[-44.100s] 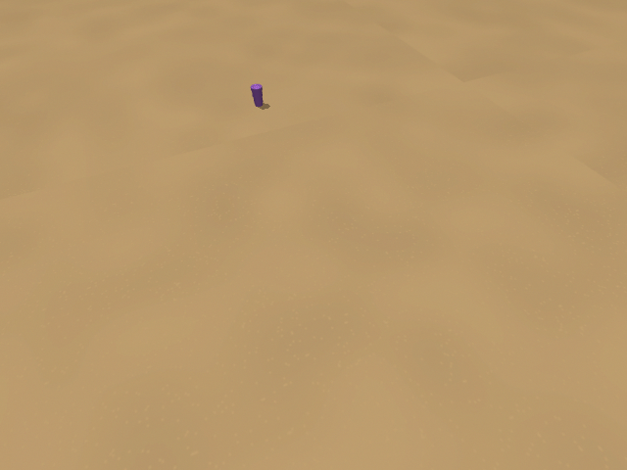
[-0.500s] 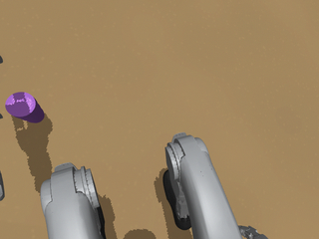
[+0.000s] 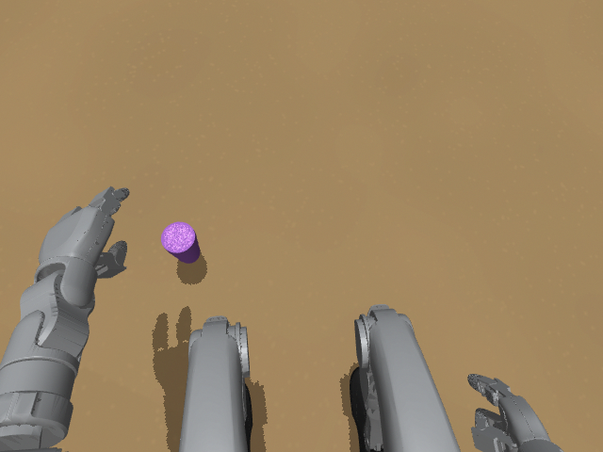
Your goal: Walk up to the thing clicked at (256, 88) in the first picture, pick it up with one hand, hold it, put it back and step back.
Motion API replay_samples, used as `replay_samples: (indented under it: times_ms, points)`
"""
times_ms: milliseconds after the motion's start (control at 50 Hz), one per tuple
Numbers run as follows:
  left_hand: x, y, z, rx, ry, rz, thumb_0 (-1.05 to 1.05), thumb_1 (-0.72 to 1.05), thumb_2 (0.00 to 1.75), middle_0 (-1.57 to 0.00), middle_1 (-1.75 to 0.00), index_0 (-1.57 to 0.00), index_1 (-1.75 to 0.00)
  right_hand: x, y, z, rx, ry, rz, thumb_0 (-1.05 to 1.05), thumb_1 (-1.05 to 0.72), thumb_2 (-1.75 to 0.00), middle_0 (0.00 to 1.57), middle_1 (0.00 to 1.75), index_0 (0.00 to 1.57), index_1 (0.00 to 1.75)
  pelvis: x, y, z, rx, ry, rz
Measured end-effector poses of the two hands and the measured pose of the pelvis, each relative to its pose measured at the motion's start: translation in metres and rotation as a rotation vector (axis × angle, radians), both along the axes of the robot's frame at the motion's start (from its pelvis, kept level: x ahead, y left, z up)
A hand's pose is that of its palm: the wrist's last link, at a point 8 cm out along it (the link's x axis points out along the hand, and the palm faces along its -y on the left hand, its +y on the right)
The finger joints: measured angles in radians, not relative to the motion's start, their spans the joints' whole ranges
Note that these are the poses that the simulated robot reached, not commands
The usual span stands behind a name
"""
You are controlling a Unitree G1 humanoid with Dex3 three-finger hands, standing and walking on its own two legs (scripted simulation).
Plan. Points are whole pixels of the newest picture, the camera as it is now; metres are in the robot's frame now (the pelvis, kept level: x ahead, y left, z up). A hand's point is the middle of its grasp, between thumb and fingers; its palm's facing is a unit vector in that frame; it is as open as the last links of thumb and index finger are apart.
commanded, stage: home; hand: left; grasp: from above
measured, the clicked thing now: (184, 246) +0.51 +0.25 -0.41
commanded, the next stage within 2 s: none
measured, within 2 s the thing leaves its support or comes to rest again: neither
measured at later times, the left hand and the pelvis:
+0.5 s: hand (95, 335) +0.27 +0.19 +0.10, palm faces +0.02 -0.94 -0.34, open 7.4 cm; pelvis +0.05 -0.02 +0.18, yaw +4 degrees
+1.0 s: hand (18, 410) +0.22 +0.18 +0.20, palm faces +0.16 -0.97 -0.20, open 7.4 cm; pelvis +0.08 -0.02 +0.24, yaw +5 degrees
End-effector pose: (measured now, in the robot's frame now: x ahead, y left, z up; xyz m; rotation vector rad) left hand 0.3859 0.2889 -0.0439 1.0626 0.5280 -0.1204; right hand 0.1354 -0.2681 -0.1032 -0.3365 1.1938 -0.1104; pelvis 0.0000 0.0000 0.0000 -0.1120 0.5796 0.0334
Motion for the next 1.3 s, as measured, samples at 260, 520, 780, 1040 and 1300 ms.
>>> replay_samples:
  times_ms: [260,520,780,1040,1300]
  points:
    - [-0.092,-0.031,0.092,-0.331,0.057,0.315,0.01,0.87,0.89,-0.21,-0.30,-0.22,-0.30,0.087,0.029,0.118,0.061,-0.357,0.060,0.00,-0.91,-0.90,0.20,0.30,0.20,0.30,0.013,-0.010,0.098,0.040,-0.122,0.025]
    - [-0.136,-0.056,0.185,-0.599,0.102,0.581,0.01,0.90,0.90,-0.21,-0.30,-0.21,-0.30,0.082,0.027,0.209,0.036,-0.431,-0.010,0.01,-0.91,-0.90,0.20,0.30,0.21,0.30,0.048,-0.016,0.184,0.063,-0.259,0.038]
    - [-0.171,-0.064,0.262,-0.736,0.086,0.679,0.01,0.90,0.90,-0.20,-0.30,-0.21,-0.30,0.093,0.022,0.273,0.000,-0.555,-0.035,0.01,-0.91,-0.90,0.20,0.30,0.20,0.30,0.078,-0.014,0.235,0.078,-0.368,0.050]
    - [-0.184,-0.063,0.265,-0.744,0.094,0.687,0.01,0.90,0.90,-0.20,-0.30,-0.20,-0.29,0.128,0.030,0.294,0.016,-0.676,0.046,0.01,-0.90,-0.90,0.20,0.30,0.21,0.30,0.079,-0.016,0.239,0.088,-0.403,0.062]
    - [-0.184,-0.065,0.266,-0.737,0.092,0.675,0.01,0.90,0.90,-0.20,-0.30,-0.20,-0.29,0.111,0.028,0.286,0.014,-0.633,0.033,0.01,-0.90,-0.90,0.20,0.30,0.21,0.30,0.076,-0.017,0.240,0.088,-0.415,0.059]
